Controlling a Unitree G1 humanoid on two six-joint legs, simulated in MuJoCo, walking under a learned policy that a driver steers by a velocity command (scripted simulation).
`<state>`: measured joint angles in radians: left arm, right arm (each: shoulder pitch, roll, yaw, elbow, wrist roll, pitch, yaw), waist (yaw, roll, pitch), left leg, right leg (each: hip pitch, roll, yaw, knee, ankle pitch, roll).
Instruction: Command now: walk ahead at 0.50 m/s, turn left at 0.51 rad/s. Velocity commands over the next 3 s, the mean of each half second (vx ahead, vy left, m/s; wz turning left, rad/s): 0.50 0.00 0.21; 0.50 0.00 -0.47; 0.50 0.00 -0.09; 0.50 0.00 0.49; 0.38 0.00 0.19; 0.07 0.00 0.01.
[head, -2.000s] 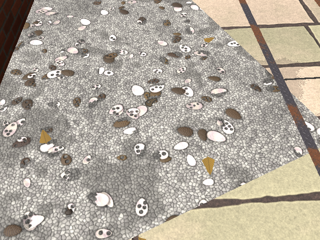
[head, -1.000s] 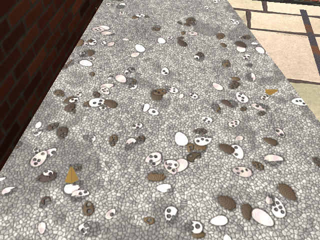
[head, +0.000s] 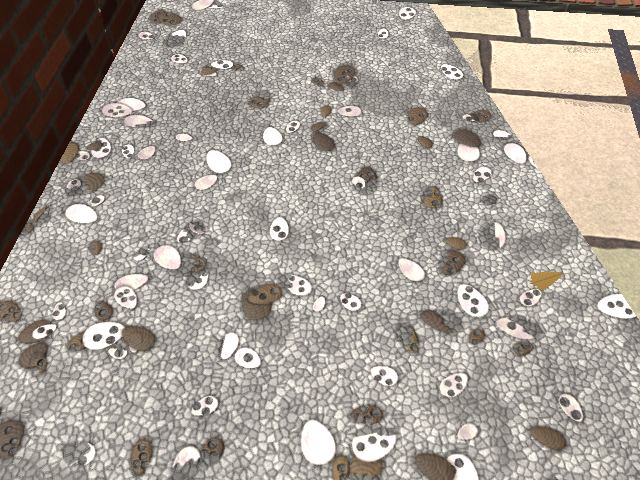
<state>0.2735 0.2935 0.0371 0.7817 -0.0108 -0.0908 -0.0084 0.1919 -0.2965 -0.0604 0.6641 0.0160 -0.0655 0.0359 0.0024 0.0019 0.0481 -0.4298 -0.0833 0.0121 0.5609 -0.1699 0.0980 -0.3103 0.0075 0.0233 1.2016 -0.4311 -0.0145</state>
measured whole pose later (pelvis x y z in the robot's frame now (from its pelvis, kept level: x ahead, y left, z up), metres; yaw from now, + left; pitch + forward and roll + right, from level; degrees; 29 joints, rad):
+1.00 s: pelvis +0.57 -0.02 +0.01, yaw -12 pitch +1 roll +1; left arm 0.35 0.31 0.06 0.75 -0.03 -0.02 0.01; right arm 0.15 -0.26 -0.05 0.68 -0.01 -0.10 0.01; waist 0.03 -0.04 0.01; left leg -0.29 -0.04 0.01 0.45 -0.18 0.02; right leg -0.40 0.03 0.10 1.14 -0.40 -0.01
